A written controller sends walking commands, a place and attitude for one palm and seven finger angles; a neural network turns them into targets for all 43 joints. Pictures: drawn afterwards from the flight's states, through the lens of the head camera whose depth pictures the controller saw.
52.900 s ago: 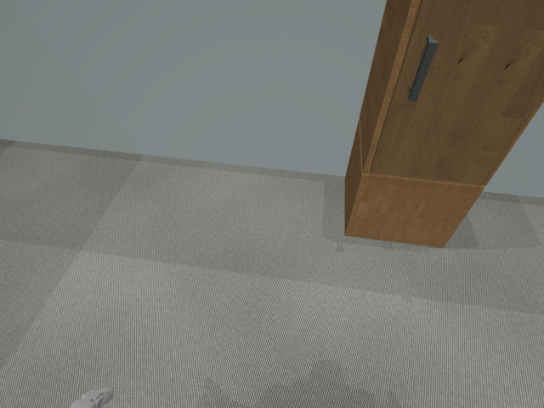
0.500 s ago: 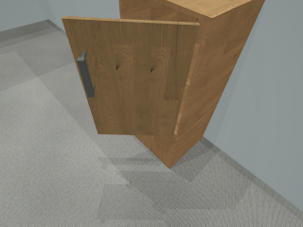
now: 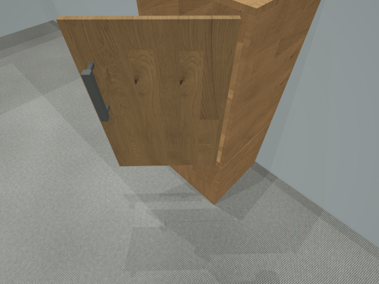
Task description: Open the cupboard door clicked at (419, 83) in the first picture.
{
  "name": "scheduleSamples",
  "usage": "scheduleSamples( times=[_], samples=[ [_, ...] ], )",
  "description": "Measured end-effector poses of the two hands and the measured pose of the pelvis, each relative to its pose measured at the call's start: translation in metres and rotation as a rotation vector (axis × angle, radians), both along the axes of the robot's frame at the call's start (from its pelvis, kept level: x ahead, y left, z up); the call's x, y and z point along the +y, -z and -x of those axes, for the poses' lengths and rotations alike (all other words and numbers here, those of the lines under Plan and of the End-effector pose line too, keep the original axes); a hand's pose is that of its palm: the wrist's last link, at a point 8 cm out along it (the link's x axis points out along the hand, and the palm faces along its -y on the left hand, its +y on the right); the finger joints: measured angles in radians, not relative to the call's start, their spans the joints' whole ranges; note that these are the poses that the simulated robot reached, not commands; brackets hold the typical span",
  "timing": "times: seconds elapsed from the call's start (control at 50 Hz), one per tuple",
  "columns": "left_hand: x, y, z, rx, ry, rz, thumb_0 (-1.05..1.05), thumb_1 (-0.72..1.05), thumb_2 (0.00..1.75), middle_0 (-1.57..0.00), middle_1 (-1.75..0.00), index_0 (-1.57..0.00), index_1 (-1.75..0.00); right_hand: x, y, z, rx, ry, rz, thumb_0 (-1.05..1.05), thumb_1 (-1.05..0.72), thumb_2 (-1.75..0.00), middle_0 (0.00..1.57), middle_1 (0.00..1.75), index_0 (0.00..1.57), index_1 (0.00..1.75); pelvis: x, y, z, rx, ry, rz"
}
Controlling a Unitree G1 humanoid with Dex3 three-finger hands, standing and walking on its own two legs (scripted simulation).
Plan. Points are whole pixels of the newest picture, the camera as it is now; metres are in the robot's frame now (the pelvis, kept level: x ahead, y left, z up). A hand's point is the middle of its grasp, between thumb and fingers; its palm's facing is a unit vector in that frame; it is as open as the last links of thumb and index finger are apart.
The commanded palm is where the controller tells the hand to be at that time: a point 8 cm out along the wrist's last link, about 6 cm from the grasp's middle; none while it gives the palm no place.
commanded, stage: look again from close up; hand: left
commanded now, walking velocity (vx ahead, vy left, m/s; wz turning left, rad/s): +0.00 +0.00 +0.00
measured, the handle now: (98, 93) +0.56 +0.27 +0.07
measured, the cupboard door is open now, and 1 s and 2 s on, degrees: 46 46 46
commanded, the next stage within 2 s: shuffle to correct the standing spot in 0.34 s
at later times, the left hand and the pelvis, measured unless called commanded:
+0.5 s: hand out of the picture -0.05 +0.16 -0.17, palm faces +0.01 -0.98 -0.18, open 7.3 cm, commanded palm none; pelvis -0.05 -0.01 +0.00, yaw +0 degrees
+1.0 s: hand out of the picture +0.01 +0.20 -0.18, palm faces +0.10 -0.98 -0.17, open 7.3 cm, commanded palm none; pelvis +0.00 +0.03 -0.01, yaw +2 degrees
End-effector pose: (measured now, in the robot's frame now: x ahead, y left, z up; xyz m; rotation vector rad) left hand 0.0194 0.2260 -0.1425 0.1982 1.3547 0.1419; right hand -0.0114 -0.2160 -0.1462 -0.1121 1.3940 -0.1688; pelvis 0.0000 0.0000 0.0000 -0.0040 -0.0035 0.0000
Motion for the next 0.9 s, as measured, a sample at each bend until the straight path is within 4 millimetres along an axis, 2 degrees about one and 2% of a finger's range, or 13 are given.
scheduleSamples(
  times=[0.16, 0.28, 0.5, 0.66, 0.72, 0.78, 0.9],
  samples=[
    [-0.002, -0.001, 0.013, -0.054, -0.005, -0.003, 0.0, 0.91, 0.89, -0.2, -0.3, -0.2, -0.3, -0.015, 0.001, -0.018, -0.113, -0.021, 0.021, 0.01, -0.92, -0.9, 0.2, 0.3, 0.2, 0.3, -0.004, 0.003, 0.016, -0.045, 0.007, -0.009],
    [-0.01, 0.0, 0.031, -0.054, -0.003, 0.018, 0.0, 0.92, 0.89, -0.2, -0.3, -0.2, -0.3, -0.023, -0.007, -0.015, -0.15, -0.037, 0.026, 0.01, -0.92, -0.9, 0.2, 0.3, 0.2, 0.3, -0.009, 0.0, 0.031, -0.05, 0.01, -0.011],
    [-0.018, 0.002, 0.074, 0.014, -0.026, 0.044, 0.0, 0.91, 0.89, -0.2, -0.3, -0.2, -0.3, -0.026, -0.008, 0.03, -0.052, -0.03, 0.024, 0.0, -0.91, -0.9, 0.2, 0.3, 0.2, 0.3, -0.013, -0.002, 0.046, -0.042, 0.005, -0.008],
    [-0.012, 0.009, 0.089, 0.046, -0.07, 0.061, 0.0, 0.91, 0.89, -0.2, -0.3, -0.2, -0.3, -0.017, -0.005, 0.062, 0.052, -0.015, 0.025, 0.0, -0.91, -0.9, 0.2, 0.3, 0.2, 0.3, -0.004, 0.002, 0.042, -0.033, 0.001, 0.002],
    [-0.004, 0.014, 0.088, 0.06, -0.079, 0.071, 0.0, 0.91, 0.89, -0.2, -0.3, -0.2, -0.3, -0.009, -0.006, 0.068, 0.067, -0.002, 0.037, 0.0, -0.91, -0.9, 0.2, 0.3, 0.2, 0.3, 0.005, 0.005, 0.038, -0.034, 0.005, 0.003],
    [0.006, 0.015, 0.08, 0.068, -0.068, 0.072, 0.0, 0.91, 0.89, -0.2, -0.3, -0.2, -0.3, 0.003, -0.008, 0.073, 0.073, 0.019, 0.038, 0.0, -0.91, -0.9, 0.2, 0.3, 0.2, 0.3, 0.014, 0.004, 0.03, -0.029, 0.012, 0.004],
    [0.015, 0.007, 0.037, 0.003, -0.036, 0.06, 0.0, 0.91, 0.89, -0.2, -0.3, -0.2, -0.3, 0.026, -0.005, 0.07, 0.099, 0.041, -0.006, 0.0, -0.91, -0.9, 0.2, 0.3, 0.2, 0.3, 0.02, 0.003, 0.014, -0.013, 0.021, 0.0]
  ],
)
